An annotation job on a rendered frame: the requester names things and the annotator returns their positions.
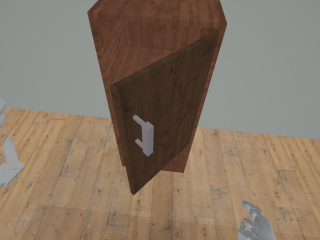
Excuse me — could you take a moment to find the handle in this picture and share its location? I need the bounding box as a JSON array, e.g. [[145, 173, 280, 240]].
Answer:
[[133, 115, 154, 156]]

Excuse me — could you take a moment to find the cupboard door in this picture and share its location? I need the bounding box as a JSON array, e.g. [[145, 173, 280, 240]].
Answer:
[[109, 32, 219, 196]]

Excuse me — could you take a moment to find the right robot hand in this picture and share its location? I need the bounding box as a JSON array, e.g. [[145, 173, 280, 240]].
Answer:
[[237, 200, 277, 240]]

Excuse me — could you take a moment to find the left robot hand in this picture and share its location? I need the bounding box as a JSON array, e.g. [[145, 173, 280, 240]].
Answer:
[[0, 97, 24, 188]]

